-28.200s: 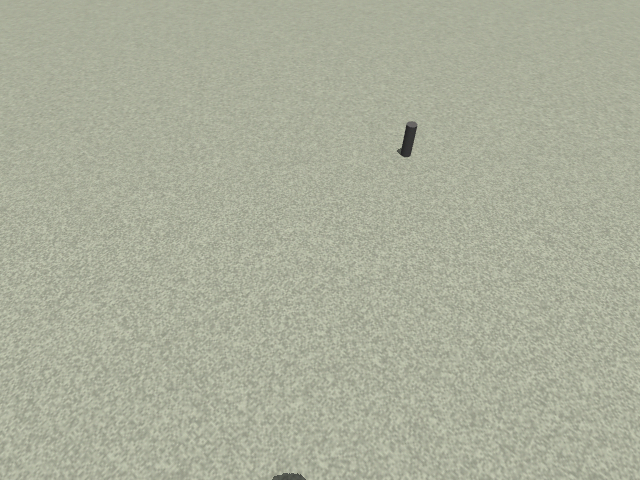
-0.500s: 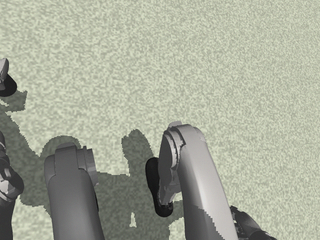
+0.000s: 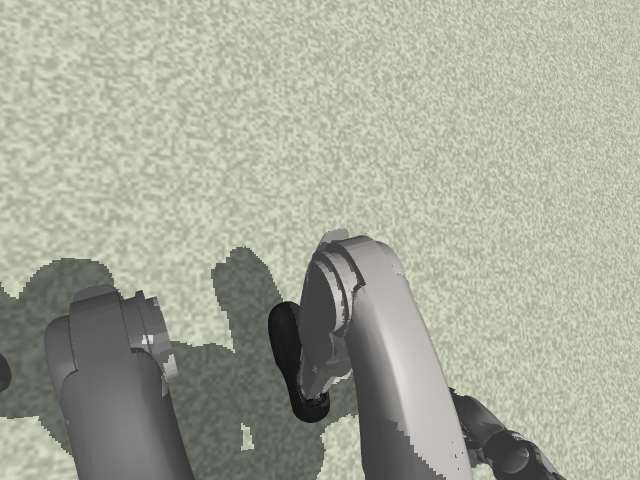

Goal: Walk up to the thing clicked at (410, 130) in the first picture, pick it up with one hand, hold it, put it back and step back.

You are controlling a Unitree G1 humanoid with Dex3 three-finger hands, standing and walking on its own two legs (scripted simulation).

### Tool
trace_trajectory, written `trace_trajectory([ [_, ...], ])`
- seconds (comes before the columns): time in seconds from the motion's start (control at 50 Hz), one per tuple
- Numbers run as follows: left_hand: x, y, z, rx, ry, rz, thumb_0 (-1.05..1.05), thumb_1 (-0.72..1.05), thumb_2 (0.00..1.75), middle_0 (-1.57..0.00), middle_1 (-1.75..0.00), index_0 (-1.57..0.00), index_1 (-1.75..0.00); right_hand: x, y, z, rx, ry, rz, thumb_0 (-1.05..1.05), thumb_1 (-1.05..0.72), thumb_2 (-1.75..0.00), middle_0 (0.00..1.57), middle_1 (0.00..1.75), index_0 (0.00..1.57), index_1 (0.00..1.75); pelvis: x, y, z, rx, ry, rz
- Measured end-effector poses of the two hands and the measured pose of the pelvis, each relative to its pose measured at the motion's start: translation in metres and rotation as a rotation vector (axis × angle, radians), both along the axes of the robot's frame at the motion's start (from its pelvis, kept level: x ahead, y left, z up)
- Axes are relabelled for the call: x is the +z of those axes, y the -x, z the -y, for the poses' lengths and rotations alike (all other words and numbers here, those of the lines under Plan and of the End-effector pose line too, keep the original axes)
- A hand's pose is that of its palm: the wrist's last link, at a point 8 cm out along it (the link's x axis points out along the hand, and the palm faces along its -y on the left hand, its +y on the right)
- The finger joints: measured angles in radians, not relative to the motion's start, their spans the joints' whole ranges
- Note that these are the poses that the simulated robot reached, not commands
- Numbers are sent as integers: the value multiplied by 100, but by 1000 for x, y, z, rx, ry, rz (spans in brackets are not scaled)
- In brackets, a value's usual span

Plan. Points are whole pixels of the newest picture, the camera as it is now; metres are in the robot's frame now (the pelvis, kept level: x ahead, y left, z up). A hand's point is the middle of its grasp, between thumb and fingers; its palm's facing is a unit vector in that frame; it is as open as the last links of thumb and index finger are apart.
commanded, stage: lower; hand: left
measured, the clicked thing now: out of the picture +0.49 +0.31 -0.13
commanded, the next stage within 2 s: loosen in 1.00 s
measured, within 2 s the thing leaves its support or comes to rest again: rests again in 1.04 s
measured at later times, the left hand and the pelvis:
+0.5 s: hand out of the picture +0.50 +0.30 -0.16, palm faces +0.45 -0.89 -0.03, open 8.0 cm; pelvis +0.00 +0.01 -0.01, yaw -3 degrees
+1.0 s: hand out of the picture +0.50 +0.30 -0.19, palm faces +0.45 -0.89 -0.03, open 8.0 cm; pelvis -0.01 +0.01 -0.01, yaw -5 degrees
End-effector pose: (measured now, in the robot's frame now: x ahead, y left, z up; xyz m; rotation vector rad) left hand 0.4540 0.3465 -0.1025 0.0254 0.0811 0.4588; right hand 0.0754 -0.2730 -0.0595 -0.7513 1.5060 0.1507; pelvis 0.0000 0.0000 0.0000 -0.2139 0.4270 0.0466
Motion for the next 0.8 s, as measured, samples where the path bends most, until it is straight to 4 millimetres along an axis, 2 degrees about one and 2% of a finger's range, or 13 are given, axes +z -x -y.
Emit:
trace_trajectory([
  [0.26, -41, 0, 5, 12, 12, -5, 1, -23, 114, -85, -120, -87, -123, 5, -1, -3, 85, 47, -40, 0, -91, -90, 21, 29, 21, 30, -9, 3, -3, -17, 31, 55],
  [0.8, -76, -2, 5, 15, 19, -5, 1, -23, 114, -85, -120, -87, -123, 21, -12, -15, 221, 118, -58, 0, -90, -90, 21, 30, 21, 30, -13, 7, -11, -44, 88, 121],
])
